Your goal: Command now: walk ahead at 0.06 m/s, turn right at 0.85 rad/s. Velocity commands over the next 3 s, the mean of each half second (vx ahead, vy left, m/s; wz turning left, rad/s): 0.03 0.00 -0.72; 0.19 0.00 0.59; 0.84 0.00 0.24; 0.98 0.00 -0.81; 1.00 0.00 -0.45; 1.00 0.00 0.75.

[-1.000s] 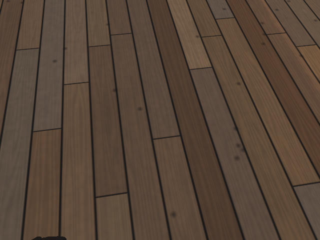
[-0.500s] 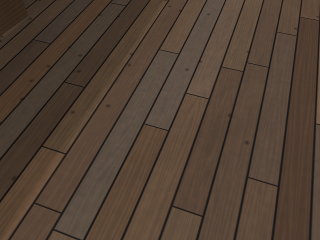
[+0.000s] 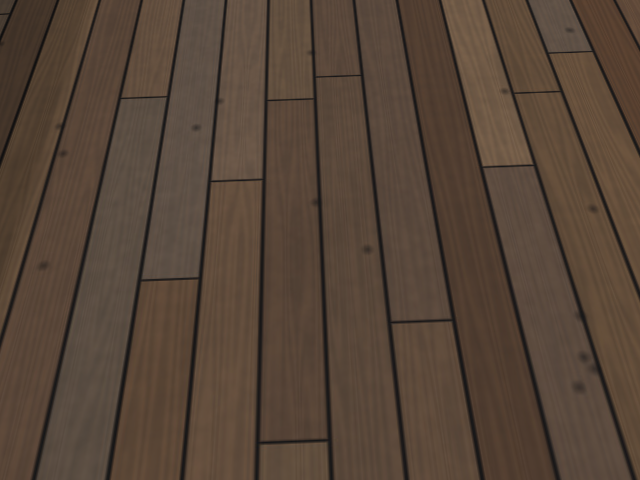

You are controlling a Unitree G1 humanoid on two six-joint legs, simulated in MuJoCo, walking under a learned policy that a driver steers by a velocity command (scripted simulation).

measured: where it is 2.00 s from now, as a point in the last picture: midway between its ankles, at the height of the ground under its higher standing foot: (209, 226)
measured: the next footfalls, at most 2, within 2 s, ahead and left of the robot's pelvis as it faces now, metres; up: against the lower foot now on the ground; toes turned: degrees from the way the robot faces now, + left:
left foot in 0.40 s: +0.23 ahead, +0.13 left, +0.00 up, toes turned -30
right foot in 0.74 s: +0.08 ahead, -0.06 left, +0.00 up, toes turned -5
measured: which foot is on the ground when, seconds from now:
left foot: up 0.00-0.38, down 0.40-0.74, up 0.76-1.00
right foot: down 0.00-0.40, up 0.42-0.72, down 0.74-1.00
